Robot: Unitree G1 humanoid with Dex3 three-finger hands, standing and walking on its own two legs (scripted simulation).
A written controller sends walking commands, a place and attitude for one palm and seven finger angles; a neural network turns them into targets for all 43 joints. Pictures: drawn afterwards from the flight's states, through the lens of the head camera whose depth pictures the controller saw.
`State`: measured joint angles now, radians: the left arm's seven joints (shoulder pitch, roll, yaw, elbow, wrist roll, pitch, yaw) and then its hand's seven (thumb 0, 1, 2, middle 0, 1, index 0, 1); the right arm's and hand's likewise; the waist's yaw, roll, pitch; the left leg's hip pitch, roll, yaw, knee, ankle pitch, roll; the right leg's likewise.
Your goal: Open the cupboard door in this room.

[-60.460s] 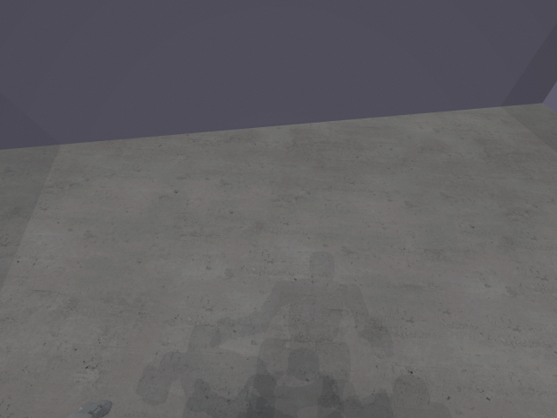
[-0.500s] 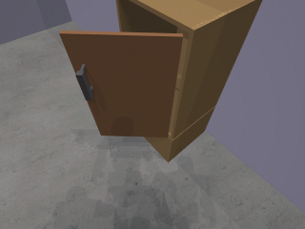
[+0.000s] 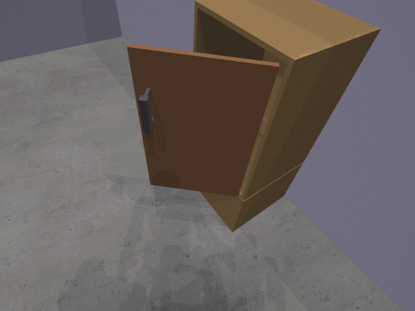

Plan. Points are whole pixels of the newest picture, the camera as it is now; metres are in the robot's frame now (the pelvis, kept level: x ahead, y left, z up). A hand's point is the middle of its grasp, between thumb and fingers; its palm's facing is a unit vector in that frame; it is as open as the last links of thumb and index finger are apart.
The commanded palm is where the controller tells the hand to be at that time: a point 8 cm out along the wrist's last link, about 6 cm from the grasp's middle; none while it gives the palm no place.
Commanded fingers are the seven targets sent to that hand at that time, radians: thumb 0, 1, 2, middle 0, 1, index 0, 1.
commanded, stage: come to a stop and stand still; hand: left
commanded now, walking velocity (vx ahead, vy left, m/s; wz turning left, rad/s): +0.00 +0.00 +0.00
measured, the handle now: (148, 111) +0.60 +0.24 +0.00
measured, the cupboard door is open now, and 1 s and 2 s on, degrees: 48 48 48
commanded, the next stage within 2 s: look again from close up in 0.28 s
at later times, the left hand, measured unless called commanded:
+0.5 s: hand out of the picture +0.02 +0.18 -0.18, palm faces -0.02 -0.98 -0.20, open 7.4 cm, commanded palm none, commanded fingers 0.00 0.90 0.90 -0.20 -0.30 -0.20 -0.30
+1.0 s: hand out of the picture +0.05 +0.15 -0.17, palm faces +0.00 -0.97 -0.23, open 7.3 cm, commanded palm none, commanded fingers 0.00 0.90 0.90 -0.20 -0.30 -0.20 -0.30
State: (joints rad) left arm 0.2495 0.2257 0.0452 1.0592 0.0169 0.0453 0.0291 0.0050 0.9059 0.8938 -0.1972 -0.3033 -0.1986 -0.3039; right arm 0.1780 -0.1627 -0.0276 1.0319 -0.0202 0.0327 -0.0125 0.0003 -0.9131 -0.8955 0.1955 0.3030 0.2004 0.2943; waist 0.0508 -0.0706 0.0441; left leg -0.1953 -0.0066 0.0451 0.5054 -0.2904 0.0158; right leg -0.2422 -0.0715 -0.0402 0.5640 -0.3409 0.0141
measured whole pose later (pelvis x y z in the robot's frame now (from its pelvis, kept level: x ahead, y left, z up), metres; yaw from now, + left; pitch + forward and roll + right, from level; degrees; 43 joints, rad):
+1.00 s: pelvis +0.03 -0.03 +0.00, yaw -1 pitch +0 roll +1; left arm 0.25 0.16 -0.01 1.10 0.01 -0.02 0.04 0.01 0.92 0.89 -0.20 -0.30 -0.20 -0.30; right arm 0.27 -0.17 0.01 1.10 -0.01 -0.01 -0.02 0.00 -0.92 -0.90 0.20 0.30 0.20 0.29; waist 0.00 0.02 0.03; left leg -0.14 0.04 0.05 0.45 -0.30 -0.03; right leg -0.20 -0.02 -0.03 0.51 -0.31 -0.01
